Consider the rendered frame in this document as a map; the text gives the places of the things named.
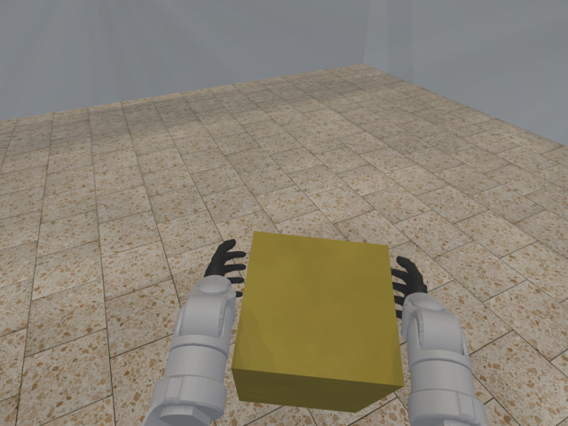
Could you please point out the right robot hand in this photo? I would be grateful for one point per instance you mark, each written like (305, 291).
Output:
(413, 280)

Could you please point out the left robot forearm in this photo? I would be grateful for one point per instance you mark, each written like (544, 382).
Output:
(192, 391)

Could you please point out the left robot hand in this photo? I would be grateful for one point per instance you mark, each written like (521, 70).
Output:
(217, 265)

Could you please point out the carton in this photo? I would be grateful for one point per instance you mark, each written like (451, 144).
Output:
(318, 325)

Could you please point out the right robot forearm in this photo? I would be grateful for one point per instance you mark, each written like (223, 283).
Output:
(443, 392)

